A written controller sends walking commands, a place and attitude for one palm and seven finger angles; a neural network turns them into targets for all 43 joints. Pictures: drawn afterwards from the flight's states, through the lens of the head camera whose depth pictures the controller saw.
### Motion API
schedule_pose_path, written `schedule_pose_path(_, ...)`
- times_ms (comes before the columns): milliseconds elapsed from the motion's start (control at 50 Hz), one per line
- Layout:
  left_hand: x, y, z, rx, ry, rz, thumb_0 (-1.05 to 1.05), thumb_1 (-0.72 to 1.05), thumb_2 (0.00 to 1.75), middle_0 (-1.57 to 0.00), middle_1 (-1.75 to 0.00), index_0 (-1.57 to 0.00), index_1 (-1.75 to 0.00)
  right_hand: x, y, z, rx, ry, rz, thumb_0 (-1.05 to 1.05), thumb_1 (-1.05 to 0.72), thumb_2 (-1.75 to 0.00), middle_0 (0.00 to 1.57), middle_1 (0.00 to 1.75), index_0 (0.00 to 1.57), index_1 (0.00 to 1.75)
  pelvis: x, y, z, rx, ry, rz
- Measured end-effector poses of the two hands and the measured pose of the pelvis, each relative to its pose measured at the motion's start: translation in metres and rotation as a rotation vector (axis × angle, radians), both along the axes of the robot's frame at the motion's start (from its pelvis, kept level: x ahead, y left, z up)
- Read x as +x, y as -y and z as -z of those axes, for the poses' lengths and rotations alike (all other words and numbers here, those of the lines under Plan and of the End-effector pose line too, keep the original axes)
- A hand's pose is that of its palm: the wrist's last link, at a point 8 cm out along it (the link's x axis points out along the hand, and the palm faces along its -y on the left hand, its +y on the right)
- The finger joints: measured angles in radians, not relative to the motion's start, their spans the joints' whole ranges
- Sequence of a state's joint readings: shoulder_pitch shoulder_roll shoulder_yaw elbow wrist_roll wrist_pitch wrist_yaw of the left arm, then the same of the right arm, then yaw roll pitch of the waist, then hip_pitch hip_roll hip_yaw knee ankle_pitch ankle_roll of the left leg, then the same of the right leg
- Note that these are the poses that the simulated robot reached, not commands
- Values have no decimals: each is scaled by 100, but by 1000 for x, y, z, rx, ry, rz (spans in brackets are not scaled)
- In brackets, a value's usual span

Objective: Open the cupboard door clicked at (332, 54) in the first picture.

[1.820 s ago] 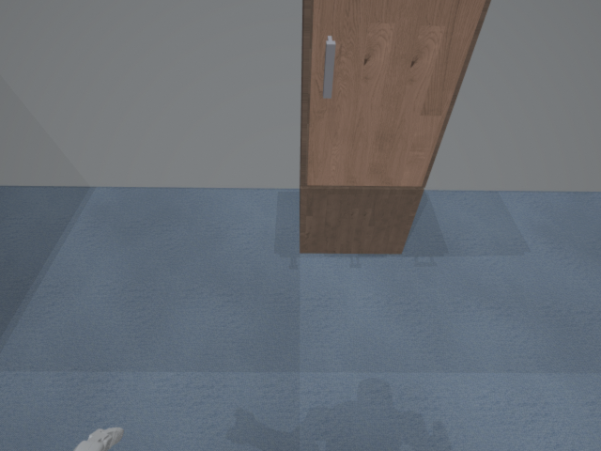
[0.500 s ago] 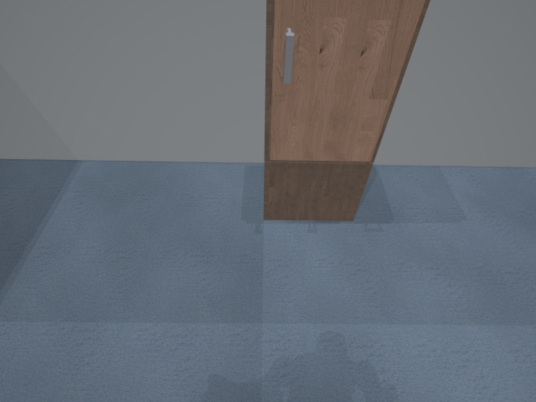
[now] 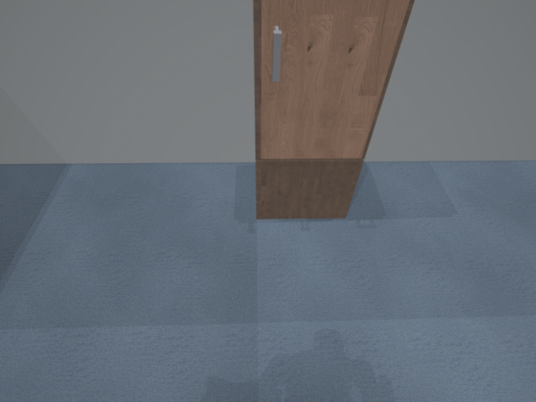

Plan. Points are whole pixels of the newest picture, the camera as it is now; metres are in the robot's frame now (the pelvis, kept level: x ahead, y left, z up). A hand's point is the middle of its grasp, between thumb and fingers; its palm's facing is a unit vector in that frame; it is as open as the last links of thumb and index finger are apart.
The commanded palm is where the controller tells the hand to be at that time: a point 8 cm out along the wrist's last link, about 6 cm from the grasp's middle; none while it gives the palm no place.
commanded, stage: walk to a spot facing it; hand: left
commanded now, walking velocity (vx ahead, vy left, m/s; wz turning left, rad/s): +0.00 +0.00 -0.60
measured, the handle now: (276, 53) +1.00 +0.06 +0.06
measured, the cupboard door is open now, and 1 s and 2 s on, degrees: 0 0 0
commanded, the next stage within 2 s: turn to face it in 1.46 s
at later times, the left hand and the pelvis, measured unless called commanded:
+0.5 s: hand out of the picture +0.03 +0.14 -0.16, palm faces -0.17 -0.95 -0.26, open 7.4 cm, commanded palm none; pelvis -0.04 -0.04 +0.00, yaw -15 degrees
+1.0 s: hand (175, 391) +0.17 +0.18 -0.17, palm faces -0.43 -0.88 -0.19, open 7.4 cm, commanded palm none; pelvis +0.01 +0.01 +0.01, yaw -31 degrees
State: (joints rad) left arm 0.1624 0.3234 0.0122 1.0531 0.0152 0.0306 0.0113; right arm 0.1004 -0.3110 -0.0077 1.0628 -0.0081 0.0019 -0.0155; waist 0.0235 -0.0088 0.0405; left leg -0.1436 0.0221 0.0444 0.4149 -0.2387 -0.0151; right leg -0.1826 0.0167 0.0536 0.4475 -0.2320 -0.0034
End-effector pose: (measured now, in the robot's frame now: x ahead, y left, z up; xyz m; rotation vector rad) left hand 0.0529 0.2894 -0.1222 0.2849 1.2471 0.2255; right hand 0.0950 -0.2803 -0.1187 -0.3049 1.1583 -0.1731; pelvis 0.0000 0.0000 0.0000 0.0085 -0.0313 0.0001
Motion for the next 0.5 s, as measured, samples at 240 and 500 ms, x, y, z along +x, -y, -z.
schedule_pose_path(240, -14, 61, 22, -48, -58, 94, 1, 90, 90, -20, -30, -20, -30, -76, 2, 51, 127, -49, 170, 0, -90, -90, 21, 30, 20, 30, -23, 27, 26, 32, 15, 146)
schedule_pose_path(500, -24, 98, 1, -67, -83, 163, 1, 90, 90, -20, -30, -20, -30, -121, 32, 24, 106, -51, 303, 0, -90, -90, 20, 30, 20, 30, -43, 44, 1, 45, -37, 259)
